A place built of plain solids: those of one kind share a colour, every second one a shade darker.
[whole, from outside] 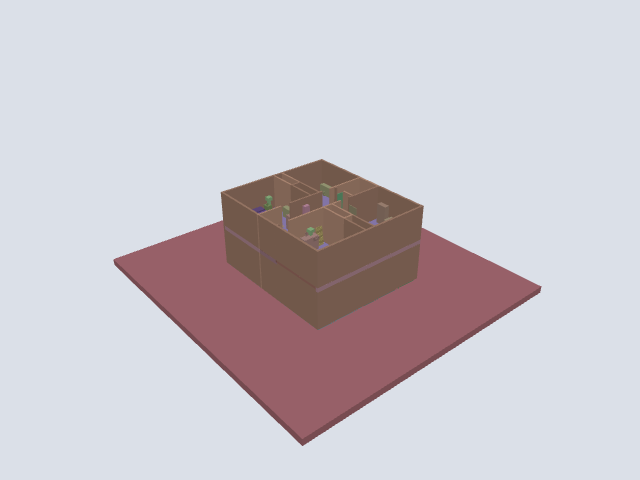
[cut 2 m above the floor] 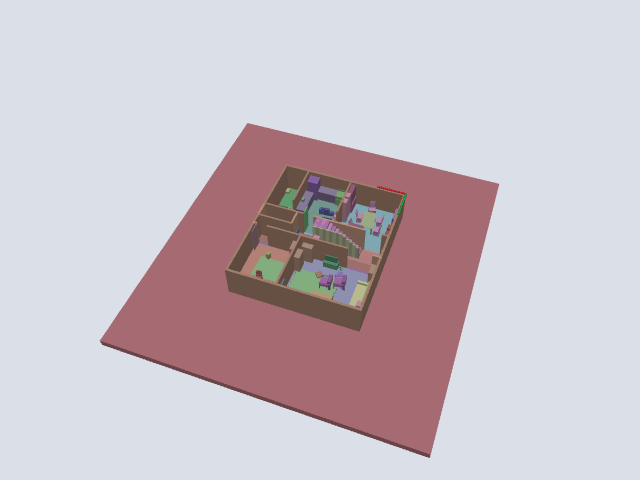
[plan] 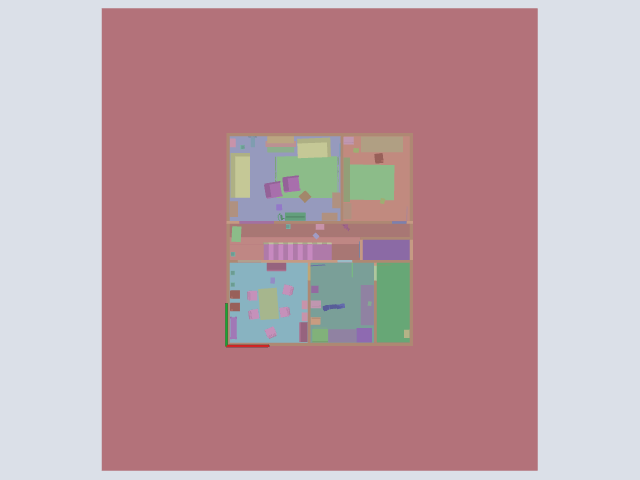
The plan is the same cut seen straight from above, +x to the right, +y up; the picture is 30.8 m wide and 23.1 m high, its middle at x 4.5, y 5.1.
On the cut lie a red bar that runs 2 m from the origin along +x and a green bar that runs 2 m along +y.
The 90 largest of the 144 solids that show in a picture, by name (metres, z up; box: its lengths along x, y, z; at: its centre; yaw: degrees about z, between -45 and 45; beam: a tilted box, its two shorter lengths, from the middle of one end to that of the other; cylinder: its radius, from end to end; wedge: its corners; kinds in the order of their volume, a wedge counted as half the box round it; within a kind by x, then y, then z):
{
 "under_1": {"box": [20.98, 22.25, 0.5], "at": [4.49, 5.12, -0.75]},
 "wall_1": {"box": [0.16, 3.85, 5.61], "at": [0.08, 2.08, 2.51]},
 "wall_2": {"box": [0.16, 1.74, 5.61], "at": [0.08, 5.01, 2.51]},
 "wall_3": {"box": [0.16, 4.08, 5.61], "at": [0.08, 8.05, 2.51]},
 "wall_4": {"box": [0.54, 0.13, 2.79], "at": [0.27, 4.08, 1.1]},
 "wall_5": {"box": [0.62, 0.13, 2.79], "at": [0.31, 5.95, 1.1]},
 "wall_6": {"box": [1.89, 0.13, 2.52], "at": [0.94, 5.95, 4.05]},
 "wall_7": {"box": [4.38, 0.13, 2.52], "at": [3.22, 4.08, 4.05]},
 "wall_8": {"box": [3.67, 0.13, 2.79], "at": [3.51, 4.08, 1.1]},
 "wall_9": {"box": [0.13, 1.86, 2.52], "at": [3.9, 1.09, 4.05]},
 "wall_10": {"box": [0.13, 1.86, 2.52], "at": [3.9, 3.08, 4.05]},
 "wall_11": {"box": [0.13, 2.99, 2.79], "at": [3.98, 1.66, 1.1]},
 "wall_12": {"box": [2.75, 0.13, 2.52], "at": [3.98, 5.95, 4.05]},
 "wall_13": {"box": [0.84, 0.13, 2.52], "at": [4.26, 2.08, 4.05]},
 "wall_14": {"box": [0.13, 1.98, 2.52], "at": [4.39, 7.0, 4.05]},
 "wall_15": {"box": [0.13, 1.97, 2.52], "at": [4.39, 9.11, 4.05]},
 "wall_16": {"box": [8.98, 0.16, 5.61], "at": [4.49, 0.08, 2.51]},
 "wall_17": {"box": [8.98, 0.16, 5.61], "at": [4.49, 10.17, 2.51]},
 "wall_18": {"box": [0.13, 1.86, 2.52], "at": [4.62, 1.09, 4.05]},
 "wall_19": {"box": [0.13, 1.86, 2.52], "at": [4.62, 3.08, 4.05]},
 "wall_20": {"box": [0.86, 0.13, 2.52], "at": [4.76, 8.05, 4.05]},
 "wall_21": {"box": [5.67, 0.13, 2.79], "at": [5.12, 5.95, 1.1]},
 "wall_22": {"box": [0.13, 1.98, 2.52], "at": [5.12, 7.0, 4.05]},
 "wall_23": {"box": [0.13, 1.97, 2.52], "at": [5.12, 9.11, 4.05]},
 "wall_24": {"box": [0.13, 4.08, 2.79], "at": [5.55, 8.05, 1.1]},
 "wall_25": {"box": [0.13, 0.88, 2.52], "at": [6.5, 4.58, 4.05]},
 "wall_26": {"box": [0.13, 0.97, 2.79], "at": [6.5, 4.62, 1.1]},
 "wall_27": {"box": [0.13, 2.99, 2.79], "at": [7.17, 1.66, 1.1]},
 "wall_28": {"box": [2.93, 0.13, 2.79], "at": [7.51, 4.08, 1.1]},
 "wall_29": {"box": [2.92, 0.13, 2.52], "at": [7.52, 5.95, 4.05]},
 "wall_30": {"box": [2.86, 0.13, 2.52], "at": [7.55, 4.08, 4.05]},
 "wall_31": {"box": [2.55, 0.13, 2.79], "at": [7.71, 5.17, 1.1]},
 "wall_32": {"box": [0.16, 3.85, 5.61], "at": [8.9, 2.08, 2.51]},
 "wall_33": {"box": [0.16, 0.97, 2.79], "at": [8.9, 4.62, 1.1]},
 "wall_34": {"box": [0.16, 1.74, 2.52], "at": [8.9, 5.01, 4.05]},
 "wall_35": {"box": [0.16, 0.64, 2.79], "at": [8.9, 5.56, 1.1]},
 "wall_36": {"box": [0.16, 4.08, 5.61], "at": [8.9, 8.05, 2.51]},
 "stair_1": {"box": [3.28, 0.76, 0.49], "at": [3.43, 4.52, -0.06]},
 "stair_2": {"box": [3.04, 0.76, 0.67], "at": [3.55, 4.52, 0.04]},
 "stair_3": {"box": [2.81, 0.76, 0.86], "at": [3.67, 4.52, 0.13]},
 "stair_4": {"box": [2.57, 0.76, 1.04], "at": [3.78, 4.52, 0.22]},
 "stair_5": {"box": [2.34, 0.76, 1.23], "at": [3.9, 4.52, 0.32]},
 "stair_6": {"box": [2.11, 0.76, 1.42], "at": [4.02, 4.52, 0.41]},
 "stair_7": {"box": [1.87, 0.76, 1.6], "at": [4.13, 4.52, 0.5]},
 "stair_8": {"box": [1.64, 0.76, 1.79], "at": [4.25, 4.52, 0.59]},
 "stair_9": {"box": [1.4, 0.76, 1.98], "at": [4.37, 4.52, 0.69]},
 "stair_10": {"box": [1.17, 0.76, 2.16], "at": [4.49, 4.52, 0.78]},
 "stair_11": {"box": [0.94, 0.76, 2.35], "at": [4.6, 4.52, 0.87]},
 "floor_living_1": {"box": [5.33, 4.08, 0.69], "at": [2.83, 8.05, -0.34]},
 "floor_dining_1": {"box": [3.75, 3.85, 0.69], "at": [2.04, 2.08, -0.34]},
 "floor_den_1": {"box": [3.2, 4.08, 0.69], "at": [7.22, 8.05, -0.34]},
 "floor_kitchen_1": {"box": [3.06, 3.85, 0.69], "at": [5.57, 2.08, -0.34]},
 "floor_hall_1": {"box": [1.64, 0.76, 0.69], "at": [0.98, 4.52, -0.34]},
 "floor_hall_2": {"box": [6.27, 0.34, 0.69], "at": [3.29, 5.07, -0.34]},
 "floor_hall_3": {"box": [8.66, 0.64, 0.69], "at": [4.49, 5.56, -0.34]},
 "floor_hall_4": {"box": [1.36, 0.76, 0.69], "at": [5.75, 4.52, -0.34]},
 "upper_floor_bedroom_1": {"box": [4.17, 4.08, 0.16], "at": [2.25, 8.05, 2.71]},
 "upper_floor_bedroom_2": {"box": [3.63, 4.08, 0.16], "at": [7.0, 8.05, 2.71]},
 "floor_service_1": {"box": [1.59, 3.85, 0.5], "at": [8.03, 2.08, -0.44]},
 "flat_shelf_1": {"box": [0.39, 0.76, 1.46], "at": [0.36, 6.59, 0.73]},
 "flat_shelf_2": {"box": [0.76, 0.39, 1.46], "at": [4.96, 6.21, 0.73]},
 "flat_shelf_3": {"box": [0.39, 0.76, 1.46], "at": [5.29, 7.01, 0.73]},
 "flat_shelf_4": {"box": [0.39, 0.76, 1.46], "at": [5.83, 6.49, 0.73]},
 "flat_shelf_5": {"box": [0.39, 0.76, 1.46], "at": [8.62, 3.26, 3.52]},
 "counter_run_1": {"box": [1.36, 0.61, 0.78], "at": [5.57, 0.47, 0.49]},
 "counter_run_2": {"box": [0.61, 1.93, 0.78], "at": [6.79, 1.97, 0.49]},
 "floor_wc_1": {"box": [2.26, 0.97, 0.69], "at": [7.69, 4.62, -0.34]},
 "sofa_1": {"box": [0.23, 2.16, 0.39], "at": [0.31, 8.21, 0.65]},
 "sofa_2": {"box": [0.93, 2.16, 0.34], "at": [0.67, 8.21, 0.28]},
 "sofa_3": {"box": [1.6, 0.93, 0.34], "at": [4.21, 9.53, 0.28], "yaw": 2.2},
 "billy_1": {"box": [0.28, 0.42, 2.02], "at": [0.31, 9.77, 1.01]},
 "billy_2": {"box": [0.28, 0.42, 2.02], "at": [3.76, 1.4, 1.01]},
 "billy_3": {"box": [0.28, 0.42, 2.02], "at": [3.76, 1.98, 1.01]},
 "billy_4": {"box": [0.42, 0.28, 2.02], "at": [3.79, 5.73, 3.8]},
 "billy_5": {"box": [0.42, 0.28, 2.02], "at": [4.5, 5.73, 1.01]},
 "fixture_breast_living_1": {"box": [1.29, 0.33, 2.54], "at": [2.61, 9.92, 1.22]},
 "china_cabinet_1": {"box": [0.95, 0.33, 1.07], "at": [2.41, 3.83, 1.36]},
 "china_cabinet_2": {"box": [0.4, 0.95, 0.83], "at": [3.7, 0.66, 0.41]},
 "china_cabinet_3": {"box": [0.33, 0.95, 1.07], "at": [3.73, 0.66, 1.36]},
 "fridge_1": {"box": [0.75, 0.7, 1.72], "at": [6.63, 0.52, 0.86]},
 "cube_shelf_1": {"box": [0.39, 1.46, 0.76], "at": [4.12, 7.86, 3.17]},
 "cube_shelf_2": {"box": [0.39, 1.46, 0.76], "at": [8.61, 9.06, 3.17]},
 "rug_1": {"box": [2.9, 2.0, 0.08], "at": [3.87, 8.13, -0.03]},
 "rug_2": {"box": [2.4, 1.7, 0.08], "at": [6.88, 7.88, -0.03], "yaw": -0.8},
 "bookcase_1": {"box": [0.31, 2.14, 1.15], "at": [5.79, 8.0, 0.57]},
 "wall_band_1": {"box": [0.16, 4.08, 0.31], "at": [0.08, 8.05, 2.64]},
 "wall_band_2": {"box": [8.98, 0.16, 0.31], "at": [4.49, 0.08, 2.64]},
 "chest_drawers_1": {"box": [1.15, 0.5, 0.99], "at": [2.44, 3.75, 3.29]},
 "range_flat_1": {"box": [0.76, 0.65, 0.94], "at": [4.51, 0.49, 0.47]},
 "tv_board_1": {"box": [1.0, 0.4, 0.48], "at": [3.31, 6.22, 0.24]}
}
